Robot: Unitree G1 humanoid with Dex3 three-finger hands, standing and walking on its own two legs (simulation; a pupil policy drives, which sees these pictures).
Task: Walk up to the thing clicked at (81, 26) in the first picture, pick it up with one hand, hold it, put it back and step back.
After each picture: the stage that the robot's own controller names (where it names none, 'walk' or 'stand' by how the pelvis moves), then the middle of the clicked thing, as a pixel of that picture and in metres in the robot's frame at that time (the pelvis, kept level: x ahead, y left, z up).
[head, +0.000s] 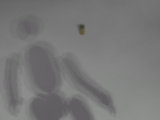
stand; (82, 29) +1.57 +0.08 -0.72
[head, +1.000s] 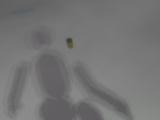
walk; (70, 43) +1.44 +0.32 -0.70
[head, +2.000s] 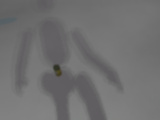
walk; (57, 70) +0.92 +0.39 -0.72
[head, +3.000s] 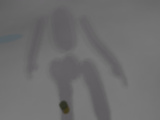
walk; (64, 107) +0.57 +0.28 -0.72
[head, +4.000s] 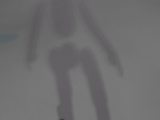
stand; out of the picture +0.38 +0.25 -0.71
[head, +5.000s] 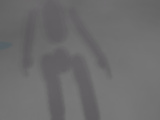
stand; out of the picture +0.34 +0.22 -0.72
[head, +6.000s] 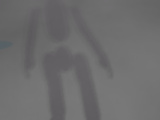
stand; out of the picture +0.33 +0.24 -0.72
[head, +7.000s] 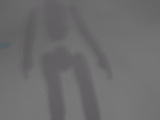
stand; out of the picture +0.33 +0.24 -0.73
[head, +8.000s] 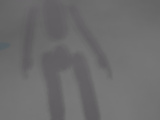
stand; out of the picture +0.32 +0.24 -0.73
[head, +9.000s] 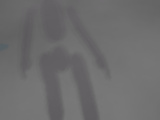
go down; out of the picture +0.32 +0.24 -0.73
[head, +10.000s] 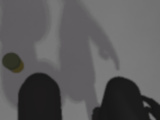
go down; (14, 63) +0.38 +0.29 -0.31
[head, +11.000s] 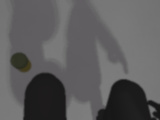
approach; (21, 63) +0.38 +0.30 -0.31
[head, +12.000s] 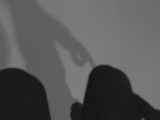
close in; out of the picture +0.35 +0.33 -0.21
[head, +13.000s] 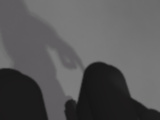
close; out of the picture +0.35 +0.33 -0.21
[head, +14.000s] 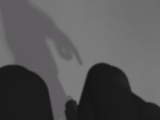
lift; out of the picture +0.31 +0.32 -0.21
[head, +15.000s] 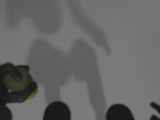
lift; (22, 84) +0.32 +0.22 -0.01
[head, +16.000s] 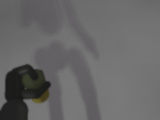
hold; (37, 87) +0.33 +0.19 +0.00
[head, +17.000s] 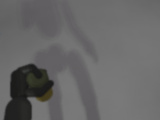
hold; (40, 85) +0.34 +0.18 +0.00
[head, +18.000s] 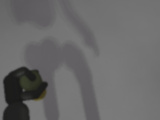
crouch; (34, 86) +0.34 +0.19 -0.06
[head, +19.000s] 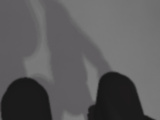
lower; out of the picture +0.41 +0.31 -0.13
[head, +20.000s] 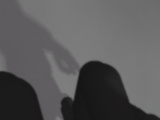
lower; out of the picture +0.36 +0.34 -0.21
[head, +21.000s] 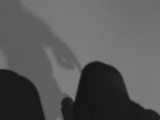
lower; out of the picture +0.35 +0.34 -0.21
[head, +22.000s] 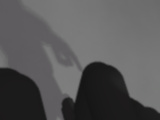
lower; out of the picture +0.35 +0.34 -0.21
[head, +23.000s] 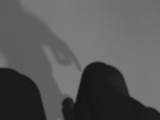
lower; out of the picture +0.34 +0.34 -0.21
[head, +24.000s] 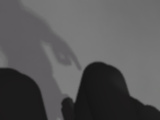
open; out of the picture +0.33 +0.32 -0.21
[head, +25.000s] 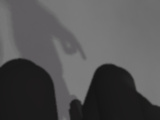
stand; out of the picture +0.33 +0.30 -0.21
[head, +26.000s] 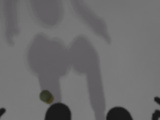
walk; (47, 97) +0.35 +0.25 -0.51
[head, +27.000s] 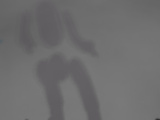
stand; out of the picture +0.32 +0.23 -0.66
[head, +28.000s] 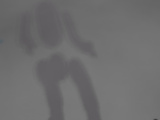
stand; out of the picture +0.32 +0.23 -0.67
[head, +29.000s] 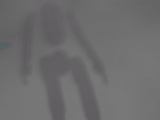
stand; out of the picture +0.33 +0.21 -0.72
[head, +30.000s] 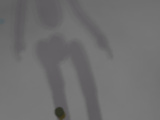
walk; (60, 113) +0.39 +0.23 -0.70
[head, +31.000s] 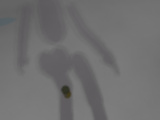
walk; (66, 92) +0.60 +0.25 -0.71
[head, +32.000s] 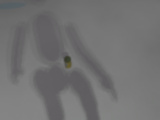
stand; (67, 62) +0.96 +0.20 -0.70
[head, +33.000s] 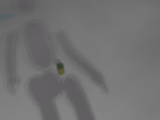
stand; (60, 68) +0.95 +0.27 -0.72
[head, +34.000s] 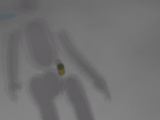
stand; (61, 69) +0.96 +0.25 -0.73
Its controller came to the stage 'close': yes
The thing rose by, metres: 0.71
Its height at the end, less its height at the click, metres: +0.00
